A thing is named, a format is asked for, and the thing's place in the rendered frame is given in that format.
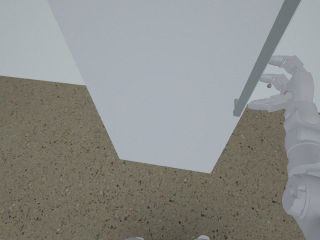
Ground robot right forearm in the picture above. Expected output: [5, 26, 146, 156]
[283, 100, 320, 179]

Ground robot right hand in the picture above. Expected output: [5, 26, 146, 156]
[247, 55, 314, 113]

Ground fridge door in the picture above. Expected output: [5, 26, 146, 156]
[47, 0, 303, 174]

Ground robot right upper arm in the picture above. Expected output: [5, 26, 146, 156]
[282, 173, 320, 240]

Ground handle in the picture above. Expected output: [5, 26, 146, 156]
[233, 0, 301, 117]

